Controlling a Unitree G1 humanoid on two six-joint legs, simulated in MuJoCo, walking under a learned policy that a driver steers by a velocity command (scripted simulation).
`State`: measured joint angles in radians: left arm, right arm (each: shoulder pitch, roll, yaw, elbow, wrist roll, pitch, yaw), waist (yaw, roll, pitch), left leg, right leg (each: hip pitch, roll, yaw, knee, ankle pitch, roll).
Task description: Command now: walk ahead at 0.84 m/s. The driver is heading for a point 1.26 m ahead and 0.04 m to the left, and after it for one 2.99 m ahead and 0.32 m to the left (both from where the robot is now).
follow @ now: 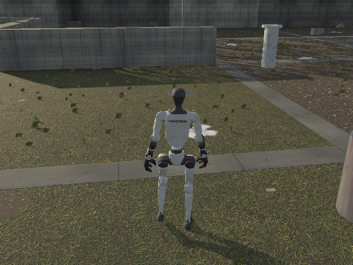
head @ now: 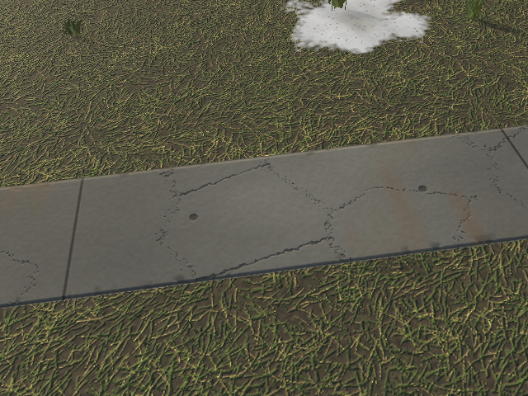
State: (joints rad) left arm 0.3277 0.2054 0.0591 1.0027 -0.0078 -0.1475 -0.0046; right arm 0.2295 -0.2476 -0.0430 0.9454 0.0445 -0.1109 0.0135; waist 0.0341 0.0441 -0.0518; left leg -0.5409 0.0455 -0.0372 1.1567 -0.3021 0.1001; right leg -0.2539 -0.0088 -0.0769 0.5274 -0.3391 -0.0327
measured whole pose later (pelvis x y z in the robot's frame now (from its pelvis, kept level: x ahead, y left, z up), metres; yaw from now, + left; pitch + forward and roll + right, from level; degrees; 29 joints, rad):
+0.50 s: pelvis +0.38 +0.05 -0.01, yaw +0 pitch +1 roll +2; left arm 0.33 0.23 0.03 0.94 -0.05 -0.13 0.01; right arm 0.19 -0.25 -0.06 0.91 0.00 -0.12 0.06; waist -0.01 -0.03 0.05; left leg -0.41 -0.06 0.10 0.57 -0.18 0.07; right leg -0.34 -0.07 0.09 1.35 -0.32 -0.11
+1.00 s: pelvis +0.85 -0.01 -0.01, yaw +0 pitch +0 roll -1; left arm 0.23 0.26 0.05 0.84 0.01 -0.12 -0.05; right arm 0.30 -0.26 -0.02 0.92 0.04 -0.12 0.01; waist 0.02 0.02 0.05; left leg -0.30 0.03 -0.09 1.32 -0.32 0.11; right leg -0.42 0.05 -0.08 0.56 -0.16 -0.08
